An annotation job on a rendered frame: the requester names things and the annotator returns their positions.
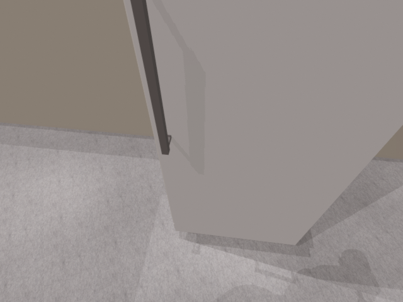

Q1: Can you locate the fridge door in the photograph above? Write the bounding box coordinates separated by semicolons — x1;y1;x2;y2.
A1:
125;0;403;245

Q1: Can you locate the handle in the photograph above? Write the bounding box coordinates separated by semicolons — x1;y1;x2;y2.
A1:
130;0;171;155

